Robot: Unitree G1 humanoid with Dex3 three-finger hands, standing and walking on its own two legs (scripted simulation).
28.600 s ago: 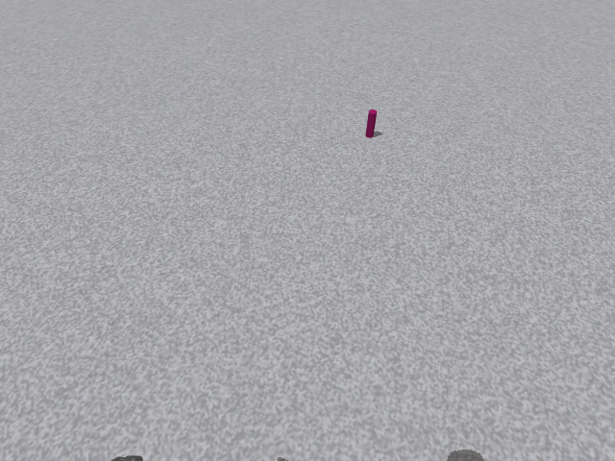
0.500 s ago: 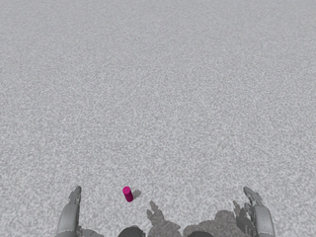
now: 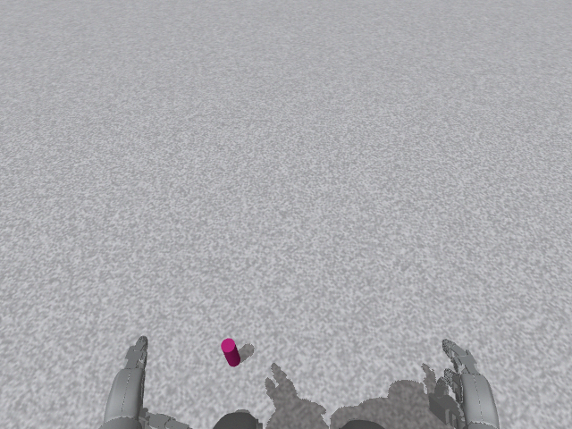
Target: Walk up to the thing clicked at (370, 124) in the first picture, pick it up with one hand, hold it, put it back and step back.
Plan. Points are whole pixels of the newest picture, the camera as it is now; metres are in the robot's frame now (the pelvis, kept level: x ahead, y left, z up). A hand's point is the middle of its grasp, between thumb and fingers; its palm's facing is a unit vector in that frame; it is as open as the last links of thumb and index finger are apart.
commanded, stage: stand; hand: left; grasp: from the side
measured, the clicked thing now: (231, 353) +0.41 +0.20 -0.65
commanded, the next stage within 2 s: none
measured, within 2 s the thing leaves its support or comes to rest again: neither
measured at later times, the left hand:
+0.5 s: hand (166, 411) +0.16 +0.19 -0.08, palm faces +0.00 -0.94 -0.33, open 10.4 cm
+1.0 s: hand out of the picture +0.04 +0.26 -0.11, palm faces +0.01 -0.94 -0.34, open 7.4 cm
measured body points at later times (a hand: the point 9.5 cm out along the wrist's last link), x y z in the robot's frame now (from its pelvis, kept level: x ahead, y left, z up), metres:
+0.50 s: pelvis -0.01 +0.00 +0.01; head +0.01 +0.00 +0.46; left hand +0.15 +0.24 -0.06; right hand +0.15 -0.25 -0.09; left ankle +0.02 +0.13 -0.69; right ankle +0.00 -0.13 -0.69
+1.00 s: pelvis -0.01 +0.02 +0.05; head -0.01 +0.01 +0.50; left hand +0.04 +0.31 -0.08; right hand +0.08 -0.26 -0.09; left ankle +0.02 +0.13 -0.69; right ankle +0.00 -0.13 -0.69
